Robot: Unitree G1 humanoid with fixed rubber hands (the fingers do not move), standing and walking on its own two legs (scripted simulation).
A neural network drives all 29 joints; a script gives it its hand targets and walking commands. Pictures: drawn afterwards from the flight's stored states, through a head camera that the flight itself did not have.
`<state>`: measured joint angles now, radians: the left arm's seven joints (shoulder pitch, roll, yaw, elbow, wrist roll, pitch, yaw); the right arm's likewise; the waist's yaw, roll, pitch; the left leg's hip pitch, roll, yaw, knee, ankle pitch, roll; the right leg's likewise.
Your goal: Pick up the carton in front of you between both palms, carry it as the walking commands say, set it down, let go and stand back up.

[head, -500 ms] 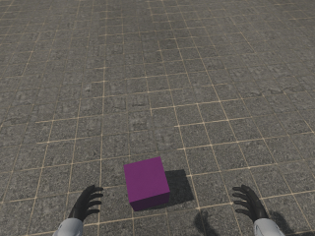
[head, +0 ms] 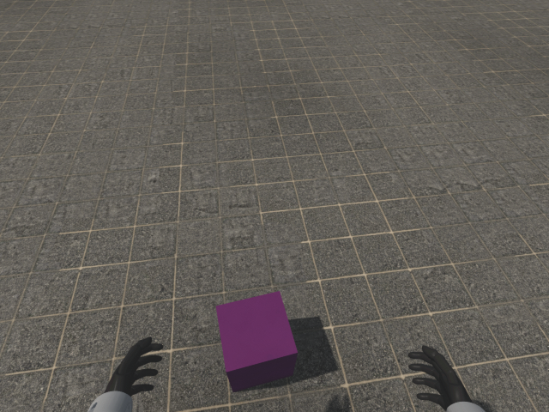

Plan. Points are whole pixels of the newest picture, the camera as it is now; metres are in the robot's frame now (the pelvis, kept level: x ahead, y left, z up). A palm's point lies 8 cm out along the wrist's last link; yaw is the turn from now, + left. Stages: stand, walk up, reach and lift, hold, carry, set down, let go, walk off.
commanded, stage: stand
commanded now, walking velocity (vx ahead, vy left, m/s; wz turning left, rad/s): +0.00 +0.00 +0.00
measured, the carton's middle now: (256, 342) +0.42 +0.08 -0.65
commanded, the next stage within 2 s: none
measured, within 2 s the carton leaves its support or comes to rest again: neither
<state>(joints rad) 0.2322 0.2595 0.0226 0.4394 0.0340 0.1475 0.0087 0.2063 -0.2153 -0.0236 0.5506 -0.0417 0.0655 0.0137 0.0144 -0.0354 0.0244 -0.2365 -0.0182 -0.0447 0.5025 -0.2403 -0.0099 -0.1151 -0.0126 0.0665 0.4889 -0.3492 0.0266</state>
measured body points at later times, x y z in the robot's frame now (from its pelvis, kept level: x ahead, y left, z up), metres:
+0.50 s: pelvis +0.02 +0.01 +0.00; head +0.03 +0.04 +0.45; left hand +0.16 +0.30 -0.12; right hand +0.14 -0.29 -0.09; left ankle +0.02 +0.13 -0.74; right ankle -0.05 -0.14 -0.74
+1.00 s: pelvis +0.00 +0.01 +0.00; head +0.01 +0.03 +0.45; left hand +0.11 +0.31 -0.12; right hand +0.12 -0.30 -0.09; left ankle +0.02 +0.13 -0.74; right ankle -0.05 -0.14 -0.74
